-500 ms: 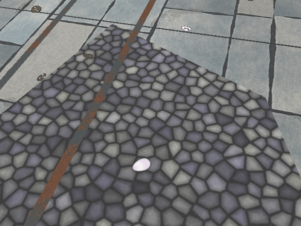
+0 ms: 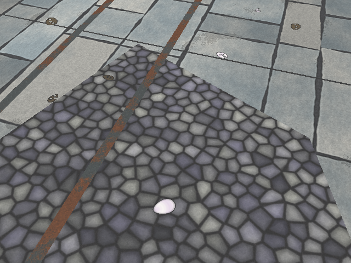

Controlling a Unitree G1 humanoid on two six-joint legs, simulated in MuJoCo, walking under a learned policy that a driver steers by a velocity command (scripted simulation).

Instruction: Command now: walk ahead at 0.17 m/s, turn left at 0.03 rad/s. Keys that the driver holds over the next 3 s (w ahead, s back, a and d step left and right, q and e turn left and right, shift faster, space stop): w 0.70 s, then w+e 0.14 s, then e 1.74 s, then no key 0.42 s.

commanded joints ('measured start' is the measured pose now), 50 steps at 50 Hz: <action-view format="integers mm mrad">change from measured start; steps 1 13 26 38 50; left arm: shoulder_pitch -79 168 291 132 -62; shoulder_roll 88 156 159 141 47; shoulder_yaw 25 43 27 35 20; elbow -80 -16 19 -75 -188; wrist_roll -22 -6 -17 -40 -8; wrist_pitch -30 -104 -66 -93 -49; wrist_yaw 1 -35 -5 -6 -39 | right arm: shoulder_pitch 74 -42 -338 -21 -13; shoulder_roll -218 -146 -77 -139 -198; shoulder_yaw -56 -45 -14 -42 -50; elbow -33 -81 -171 -35 52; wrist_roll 12 43 37 5 -2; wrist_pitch -16 -101 -108 -116 -113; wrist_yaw -10 4 65 48 -2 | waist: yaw -57 34 83 -48 -52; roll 218 -87 -71 34 49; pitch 113 92 136 -48 18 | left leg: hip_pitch -65 -653 -442 170 60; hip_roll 245 92 62 287 205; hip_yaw -382 -39 84 -288 197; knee -356 558 5 -346 -362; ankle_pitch -512 -13 398 141 728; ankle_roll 184 55 6 222 169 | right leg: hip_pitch -193 333 257 -389 -289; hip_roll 50 -284 -199 -91 -59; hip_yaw -83 455 59 77 -32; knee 163 -416 -469 661 106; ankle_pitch -134 -193 361 22 463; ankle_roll -34 -246 -206 -76 -14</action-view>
